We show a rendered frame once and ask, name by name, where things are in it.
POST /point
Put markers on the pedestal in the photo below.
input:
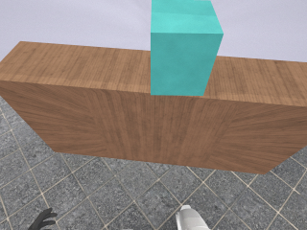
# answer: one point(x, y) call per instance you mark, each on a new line
point(97, 101)

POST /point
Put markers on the carton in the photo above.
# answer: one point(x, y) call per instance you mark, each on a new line
point(185, 39)

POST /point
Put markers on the robot left hand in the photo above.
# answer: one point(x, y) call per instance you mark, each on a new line
point(39, 222)

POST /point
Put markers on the right robot shin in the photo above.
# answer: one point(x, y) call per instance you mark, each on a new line
point(185, 207)

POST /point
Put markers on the right robot thigh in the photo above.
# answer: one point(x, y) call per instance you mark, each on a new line
point(190, 219)

